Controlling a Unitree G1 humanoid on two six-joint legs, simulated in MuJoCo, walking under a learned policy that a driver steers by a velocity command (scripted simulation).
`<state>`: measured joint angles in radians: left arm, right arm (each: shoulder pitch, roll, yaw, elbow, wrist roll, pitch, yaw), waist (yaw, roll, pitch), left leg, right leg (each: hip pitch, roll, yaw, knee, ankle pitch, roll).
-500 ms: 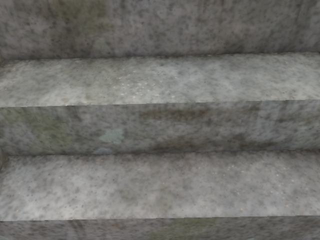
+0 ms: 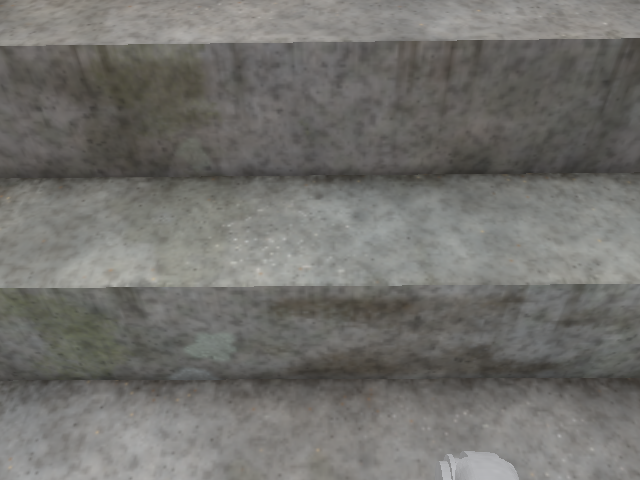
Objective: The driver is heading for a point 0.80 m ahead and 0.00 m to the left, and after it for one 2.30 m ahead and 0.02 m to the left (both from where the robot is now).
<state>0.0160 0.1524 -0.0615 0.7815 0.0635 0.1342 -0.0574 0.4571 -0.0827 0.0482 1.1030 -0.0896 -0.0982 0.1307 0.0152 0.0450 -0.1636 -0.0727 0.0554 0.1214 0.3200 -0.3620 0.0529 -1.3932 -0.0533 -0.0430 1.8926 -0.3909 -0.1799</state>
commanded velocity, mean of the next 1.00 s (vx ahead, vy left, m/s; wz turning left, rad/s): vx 0.50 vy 0.00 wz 0.00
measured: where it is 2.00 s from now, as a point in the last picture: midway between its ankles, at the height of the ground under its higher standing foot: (453, 12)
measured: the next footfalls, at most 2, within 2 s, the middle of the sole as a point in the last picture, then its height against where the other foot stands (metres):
right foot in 0.06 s outside the picture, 0.22 m higher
left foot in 0.60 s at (314, 449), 0.22 m higher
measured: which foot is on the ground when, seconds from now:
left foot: down 0.00-0.10, up 0.12-0.58, down 0.60-1.00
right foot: up 0.00-0.04, down 0.06-0.62, up 0.64-1.00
